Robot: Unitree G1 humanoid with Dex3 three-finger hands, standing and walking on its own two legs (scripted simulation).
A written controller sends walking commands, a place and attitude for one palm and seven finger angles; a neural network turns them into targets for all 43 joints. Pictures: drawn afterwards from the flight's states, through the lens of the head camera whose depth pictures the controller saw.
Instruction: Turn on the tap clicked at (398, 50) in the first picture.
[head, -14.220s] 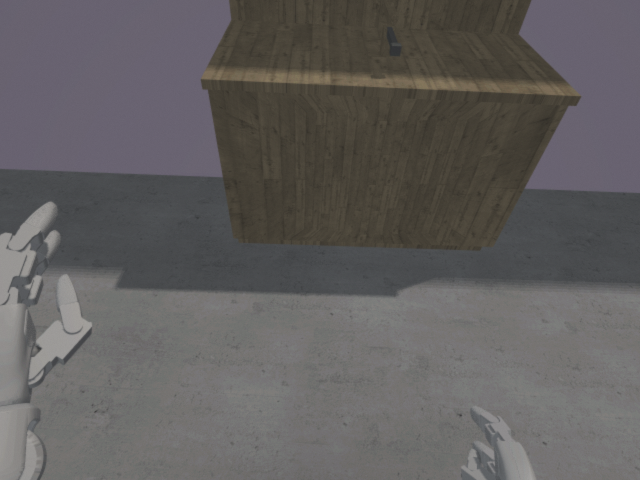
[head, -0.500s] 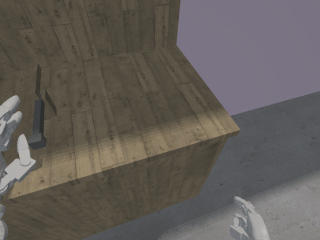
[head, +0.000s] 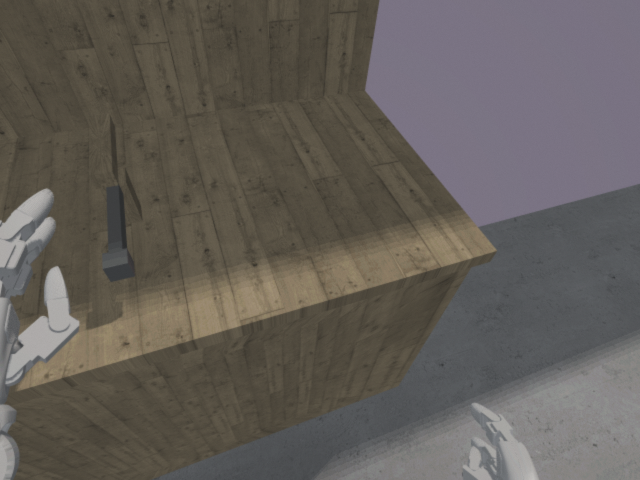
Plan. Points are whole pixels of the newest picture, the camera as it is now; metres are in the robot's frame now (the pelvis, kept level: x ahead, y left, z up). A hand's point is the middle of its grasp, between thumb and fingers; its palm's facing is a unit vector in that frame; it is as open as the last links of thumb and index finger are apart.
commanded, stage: come to a stop and stand still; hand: left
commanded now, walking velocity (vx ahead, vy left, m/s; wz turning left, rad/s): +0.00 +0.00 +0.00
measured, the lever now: (118, 265) +0.34 +0.28 +0.07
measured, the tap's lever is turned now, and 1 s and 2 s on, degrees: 0 0 0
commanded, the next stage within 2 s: look again from close up in 1.12 s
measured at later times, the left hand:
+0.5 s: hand (11, 281) +0.24 +0.30 +0.18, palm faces +0.41 -0.84 -0.36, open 7.4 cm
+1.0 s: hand (40, 293) +0.24 +0.27 +0.17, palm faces +0.41 -0.85 -0.34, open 7.4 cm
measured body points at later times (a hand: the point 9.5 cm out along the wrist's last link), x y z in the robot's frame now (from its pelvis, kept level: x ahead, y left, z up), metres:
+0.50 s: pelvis +0.02 +0.04 +0.01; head +0.04 +0.07 +0.46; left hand +0.21 +0.34 +0.20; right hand +0.20 -0.17 -0.06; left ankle +0.04 +0.10 -0.73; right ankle +0.03 -0.10 -0.73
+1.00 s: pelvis +0.02 +0.02 +0.01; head +0.03 +0.04 +0.46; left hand +0.21 +0.32 +0.19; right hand +0.20 -0.19 -0.06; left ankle +0.04 +0.10 -0.73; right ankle +0.03 -0.10 -0.73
